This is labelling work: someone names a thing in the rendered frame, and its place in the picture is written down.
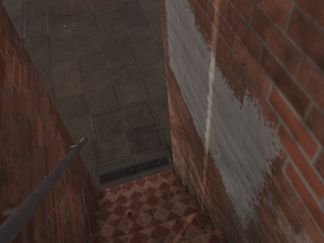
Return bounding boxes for stairs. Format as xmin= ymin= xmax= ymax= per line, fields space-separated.
xmin=92 ymin=169 xmax=229 ymax=243

